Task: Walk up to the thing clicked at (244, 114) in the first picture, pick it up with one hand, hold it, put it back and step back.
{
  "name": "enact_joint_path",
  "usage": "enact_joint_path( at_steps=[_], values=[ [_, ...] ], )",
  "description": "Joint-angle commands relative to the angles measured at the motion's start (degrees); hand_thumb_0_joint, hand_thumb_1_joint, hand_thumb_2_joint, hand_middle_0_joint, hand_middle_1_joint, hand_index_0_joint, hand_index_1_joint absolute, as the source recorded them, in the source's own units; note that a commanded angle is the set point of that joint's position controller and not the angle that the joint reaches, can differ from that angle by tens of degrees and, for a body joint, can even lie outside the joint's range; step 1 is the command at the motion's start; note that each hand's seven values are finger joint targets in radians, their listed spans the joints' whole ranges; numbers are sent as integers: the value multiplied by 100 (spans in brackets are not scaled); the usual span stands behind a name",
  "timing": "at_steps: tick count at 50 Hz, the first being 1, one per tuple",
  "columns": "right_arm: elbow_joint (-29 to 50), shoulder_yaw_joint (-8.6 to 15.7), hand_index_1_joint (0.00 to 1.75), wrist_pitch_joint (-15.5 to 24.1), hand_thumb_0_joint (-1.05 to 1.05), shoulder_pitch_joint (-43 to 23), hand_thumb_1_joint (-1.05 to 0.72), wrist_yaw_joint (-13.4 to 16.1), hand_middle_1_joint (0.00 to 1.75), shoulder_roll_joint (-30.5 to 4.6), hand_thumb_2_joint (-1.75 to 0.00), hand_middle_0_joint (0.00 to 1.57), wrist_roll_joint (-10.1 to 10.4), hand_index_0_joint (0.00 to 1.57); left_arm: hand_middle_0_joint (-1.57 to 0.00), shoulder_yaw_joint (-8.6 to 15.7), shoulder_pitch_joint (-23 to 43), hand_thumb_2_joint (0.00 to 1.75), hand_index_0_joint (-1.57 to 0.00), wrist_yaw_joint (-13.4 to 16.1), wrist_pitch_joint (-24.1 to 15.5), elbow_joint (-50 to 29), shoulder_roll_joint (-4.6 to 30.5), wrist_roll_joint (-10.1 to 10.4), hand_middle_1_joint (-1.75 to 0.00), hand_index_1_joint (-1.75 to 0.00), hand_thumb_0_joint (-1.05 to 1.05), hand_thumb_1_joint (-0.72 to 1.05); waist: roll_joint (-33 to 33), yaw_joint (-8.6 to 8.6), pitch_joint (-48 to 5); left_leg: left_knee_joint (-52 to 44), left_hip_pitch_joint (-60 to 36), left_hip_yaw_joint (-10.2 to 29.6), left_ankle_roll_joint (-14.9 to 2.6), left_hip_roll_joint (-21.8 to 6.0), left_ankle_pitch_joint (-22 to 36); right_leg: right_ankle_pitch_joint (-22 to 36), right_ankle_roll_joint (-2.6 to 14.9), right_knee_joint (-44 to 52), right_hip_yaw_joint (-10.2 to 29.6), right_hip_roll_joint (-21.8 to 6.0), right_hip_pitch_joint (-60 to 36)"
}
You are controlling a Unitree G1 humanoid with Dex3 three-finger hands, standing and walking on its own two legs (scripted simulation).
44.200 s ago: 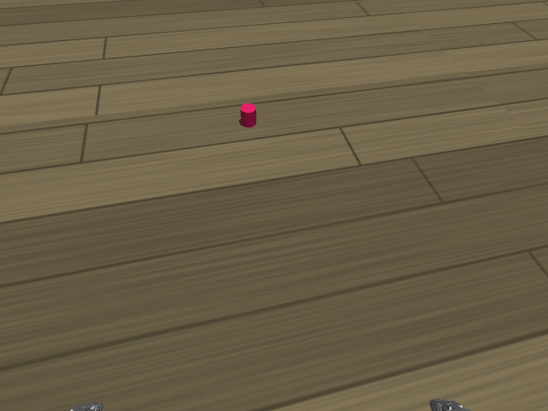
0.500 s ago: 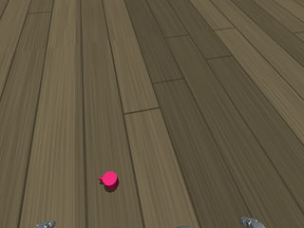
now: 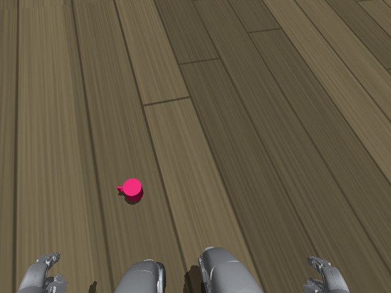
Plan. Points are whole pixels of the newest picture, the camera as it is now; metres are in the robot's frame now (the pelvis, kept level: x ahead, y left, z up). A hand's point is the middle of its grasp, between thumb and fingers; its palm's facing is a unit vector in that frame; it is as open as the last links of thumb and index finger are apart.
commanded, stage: step back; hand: left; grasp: from above
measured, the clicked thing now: (130, 189) +0.50 +0.23 -0.72
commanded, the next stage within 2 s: none
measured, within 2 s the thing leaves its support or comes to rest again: neither
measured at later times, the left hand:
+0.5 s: hand out of the picture +0.00 +0.24 -0.14, palm faces +0.01 -0.92 -0.40, open 7.4 cm
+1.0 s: hand out of the picture -0.23 +0.22 -0.15, palm faces -0.05 -0.92 -0.40, open 7.3 cm
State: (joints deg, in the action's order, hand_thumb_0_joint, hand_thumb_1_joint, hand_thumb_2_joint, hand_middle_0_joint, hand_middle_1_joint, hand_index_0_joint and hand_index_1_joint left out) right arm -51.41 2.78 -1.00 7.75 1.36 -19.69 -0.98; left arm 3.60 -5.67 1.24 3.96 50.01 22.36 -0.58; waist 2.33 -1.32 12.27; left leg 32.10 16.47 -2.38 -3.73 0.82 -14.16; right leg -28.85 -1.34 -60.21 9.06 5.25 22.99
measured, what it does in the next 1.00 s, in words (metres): walks backwards: right foot, then left foot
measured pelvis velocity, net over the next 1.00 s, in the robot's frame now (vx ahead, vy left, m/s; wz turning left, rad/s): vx -0.31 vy -0.05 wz -0.05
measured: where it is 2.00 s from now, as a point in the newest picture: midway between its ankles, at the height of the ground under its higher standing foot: outside the picture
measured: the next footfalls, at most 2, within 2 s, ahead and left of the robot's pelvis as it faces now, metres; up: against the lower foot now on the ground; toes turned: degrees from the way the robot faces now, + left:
right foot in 0.16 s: -0.02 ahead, -0.14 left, +0.00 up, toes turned +2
left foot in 0.52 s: -0.13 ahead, +0.09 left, +0.00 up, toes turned -1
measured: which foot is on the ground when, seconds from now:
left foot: down 0.00-0.20, up 0.22-0.50, down 0.52-0.96, up 0.98-1.00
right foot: up 0.00-0.14, down 0.16-0.54, up 0.56-0.90, down 0.92-1.00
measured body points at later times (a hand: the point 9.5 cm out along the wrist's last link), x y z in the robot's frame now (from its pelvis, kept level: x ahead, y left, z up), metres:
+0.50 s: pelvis -0.13 -0.02 -0.01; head -0.07 -0.02 +0.44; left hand +0.00 +0.29 -0.11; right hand -0.05 -0.34 -0.13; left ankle -0.17 +0.09 -0.72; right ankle -0.06 -0.14 -0.73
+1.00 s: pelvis -0.31 -0.05 -0.01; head -0.26 -0.06 +0.43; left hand -0.23 +0.26 -0.13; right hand -0.19 -0.37 -0.13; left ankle -0.20 +0.08 -0.71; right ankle -0.31 -0.18 -0.73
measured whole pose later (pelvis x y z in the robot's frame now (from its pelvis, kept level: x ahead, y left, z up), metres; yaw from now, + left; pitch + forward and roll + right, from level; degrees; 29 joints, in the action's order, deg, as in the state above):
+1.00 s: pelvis -0.31 -0.05 -0.01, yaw -3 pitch -3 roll +0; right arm -47.2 3.5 -3.1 5.9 1.3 -23.1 -0.8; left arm 4.4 -12.1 -1.0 3.4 48.9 21.1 -2.2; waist -1.9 1.3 9.6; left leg 48.1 28.8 5.0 0.5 0.3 -23.5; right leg -21.2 0.4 -38.7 2.5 1.2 14.9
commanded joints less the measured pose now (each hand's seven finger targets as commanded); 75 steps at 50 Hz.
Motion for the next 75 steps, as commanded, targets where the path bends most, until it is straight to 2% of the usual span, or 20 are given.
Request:
enact_joint_path(
  at_steps=[1,8,10,11,15,21,25,28,32,40,45,46,48,52,58,61,62,64,68,75],
  values=[
    [414,437,30,97,0,375,-90,88,30,-1627,-90,20,-37,20,-20,343,-205,90,-20,32,-158,-522,955,-34,-30,-30,0,90,-967,-145,-1580,-480,-1651,1645,-970,-1671,3197,-17,16,829,-206,-239,208],
    [557,368,30,11,0,-190,-90,-1,30,-1630,-90,20,36,20,-20,429,-1106,90,-20,-50,-259,-244,973,-134,-30,-30,0,90,-692,321,-1723,-219,-149,1353,-314,-1350,1138,1561,453,3358,-479,-519,-1504],
    [637,303,30,-12,0,-439,-90,10,30,-1233,-90,20,104,20,-20,591,-686,90,-20,-86,-270,-446,1760,-122,-30,-30,0,90,1336,387,-1125,1696,762,262,364,347,-1399,1787,1627,4341,1877,-2272,-584],
    [551,345,30,-65,0,-297,-90,38,30,-1325,-90,20,36,20,-20,596,-233,90,-20,-74,-315,-729,1831,-184,-30,-30,0,90,1329,318,-839,2958,558,752,433,402,-2202,1939,2019,4453,2350,-2790,144],
    [282,274,30,-35,0,431,-90,34,30,-1352,-90,20,130,20,-20,464,340,90,-20,26,-315,-945,1234,-128,-30,-30,0,90,629,-15,-930,3636,696,1036,452,642,-1355,3189,1369,3836,532,-1752,-412],
    [493,211,30,30,0,261,-90,56,30,-1257,-90,20,66,20,-20,426,-443,90,-20,41,-231,-999,1137,-155,-30,-30,0,90,876,454,-1495,1389,866,567,538,289,-1714,4110,1389,3229,502,-1824,-2137],
    [273,310,30,105,0,908,-90,19,30,-1249,-90,20,-44,20,-20,356,-218,90,-20,-31,-114,-1109,1245,-51,-30,-30,0,90,664,74,-1709,-1058,-544,284,298,62,303,3414,878,2718,321,-1604,-1478],
    [548,575,30,117,0,337,-90,-55,30,-2376,-90,20,-118,20,-20,441,410,90,-20,51,-138,-1223,1169,-125,-30,-30,0,90,-1545,-284,-1125,-1591,180,3385,-1326,-2511,1375,-762,131,200,-165,-121,114],
    [621,348,30,192,0,-142,-90,54,30,-1670,-90,20,-96,20,-20,455,-381,90,-20,28,-102,-837,1039,15,-30,-30,0,90,-812,325,-1165,-807,-344,1611,-796,-1513,2922,23,235,-1333,315,150,449],
    [765,463,30,116,0,269,-90,76,30,-1711,-90,20,-94,20,-20,415,-438,90,-20,-32,-138,-852,928,-68,-30,-30,0,90,-1226,-53,-1514,-508,-1267,1568,-1052,-1668,2705,-173,-75,670,-269,-257,170],
    [907,448,30,-51,0,-178,-90,0,30,-1815,-90,20,-41,20,-20,449,-1442,90,-20,-109,-213,-265,950,-118,-30,-30,0,90,-1322,376,-1842,-211,-94,1300,-463,-1352,1156,1275,304,3402,-917,-373,-1583],
    [905,392,30,-80,0,-93,-90,-16,30,-1608,-90,20,-15,20,-20,520,-1405,90,-20,-117,-239,-304,1172,-185,-30,-30,0,90,-758,347,-1668,155,655,1184,-125,-959,252,1107,445,3574,-209,-694,-1787],
    [997,390,30,-91,0,-360,-90,106,30,-1368,-90,20,15,20,-20,724,-658,90,-20,-118,-231,-713,2220,-231,-30,-30,0,90,1547,571,-990,2853,1111,805,437,379,-2143,681,1865,4658,2482,-2989,242],
    [614,326,30,-35,0,403,-90,76,30,-1382,-90,20,103,20,-20,493,387,90,-20,-10,-270,-955,1325,-208,-30,-30,0,90,689,-56,-894,3724,908,1052,452,599,-1151,2481,1176,3708,237,-1770,13],
    [656,251,30,30,0,408,-90,68,30,-1246,-90,20,-28,20,-20,477,-186,90,-20,76,-204,-990,1365,-210,-30,-30,0,90,1045,355,-1329,1330,832,568,454,68,-1637,3608,1272,3132,380,-2118,-1651],
    [333,305,30,80,0,940,-90,48,30,-1233,-90,20,-58,20,-20,372,-173,90,-20,10,-89,-983,1317,-84,-30,-30,0,90,646,147,-1597,-919,-217,121,320,166,77,3458,909,2333,-16,-1700,-1494],
    [348,381,30,92,0,889,-90,50,30,-1441,-90,20,-111,20,-20,290,-349,90,-20,-13,-63,-1019,1109,-81,-30,-30,0,90,214,231,-1600,-1027,-706,898,149,-359,472,2607,635,2083,-124,-1436,-748],
    [573,567,30,82,0,580,-90,-13,30,-2480,-90,20,-144,20,-20,366,202,90,-20,61,-64,-1137,1134,-45,-30,-30,0,90,-1517,-113,-1502,-1299,-65,3294,-1238,-2457,2081,-946,179,13,-483,-259,201],
    [643,360,30,140,0,-148,-90,98,30,-1797,-90,20,-124,20,-20,392,-356,90,-20,44,-4,-715,1108,15,-30,-30,0,90,-822,410,-1241,-701,53,1708,-930,-1655,2795,-142,227,-1556,201,-11,318],
    [598,431,30,64,0,323,-90,42,30,-1763,-90,20,-156,20,-20,302,-376,90,-20,-92,-220,-615,951,-97,-30,-30,0,90,-1275,-10,-1711,-595,-1001,1540,-863,-1477,768,-140,87,1713,-669,-421,-231]
  ],
)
